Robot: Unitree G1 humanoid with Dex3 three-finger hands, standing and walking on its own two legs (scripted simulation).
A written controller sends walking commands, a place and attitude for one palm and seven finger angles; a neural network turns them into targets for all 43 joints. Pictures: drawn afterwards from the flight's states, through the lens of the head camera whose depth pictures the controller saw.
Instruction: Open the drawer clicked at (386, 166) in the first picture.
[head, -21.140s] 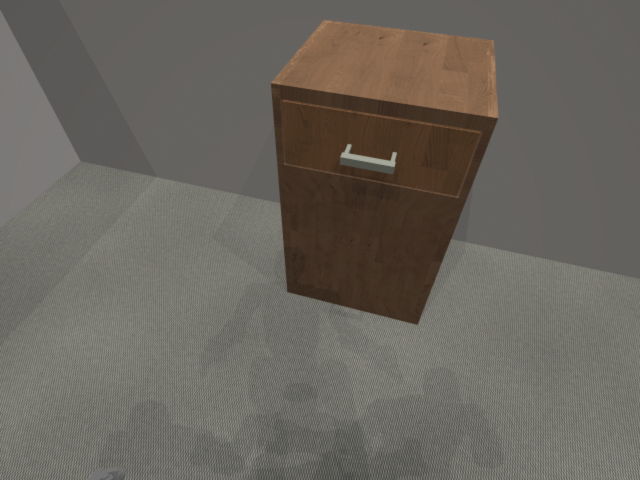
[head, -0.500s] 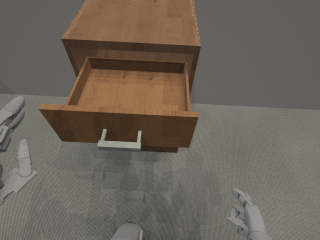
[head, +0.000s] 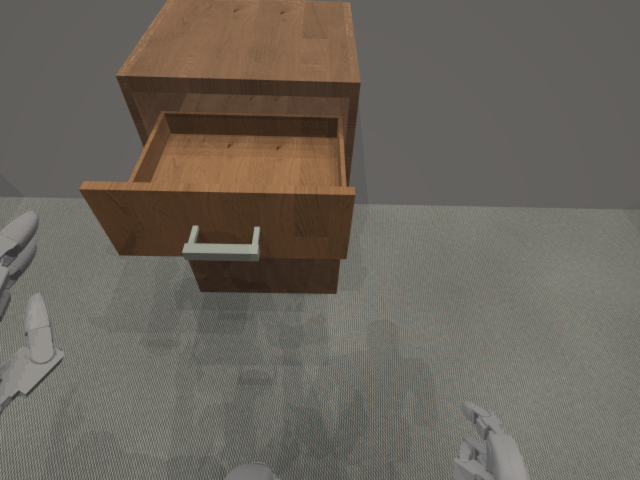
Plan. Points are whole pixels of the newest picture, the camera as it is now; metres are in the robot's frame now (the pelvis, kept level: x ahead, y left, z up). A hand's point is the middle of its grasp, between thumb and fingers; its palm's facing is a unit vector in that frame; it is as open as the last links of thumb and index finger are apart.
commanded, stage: stop stepping back and stand still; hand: left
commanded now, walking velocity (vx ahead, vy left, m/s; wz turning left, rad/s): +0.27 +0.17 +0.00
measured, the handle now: (223, 242) +0.50 +0.19 -0.06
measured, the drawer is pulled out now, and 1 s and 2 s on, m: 0.30 0.30 0.30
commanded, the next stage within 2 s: let the arm hang, fingers relaxed in 0.46 s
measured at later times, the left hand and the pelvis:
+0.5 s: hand (29, 401) +0.16 +0.24 +0.16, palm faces +0.38 -0.83 -0.42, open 7.4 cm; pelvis -0.03 +0.00 +0.00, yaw +1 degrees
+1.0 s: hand out of the picture -0.03 +0.19 -0.17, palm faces +0.08 -0.98 -0.20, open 7.0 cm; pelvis -0.02 +0.00 +0.00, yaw +2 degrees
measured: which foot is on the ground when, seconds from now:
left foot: up 0.00-0.10, down 0.12-1.00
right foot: down 0.00-1.00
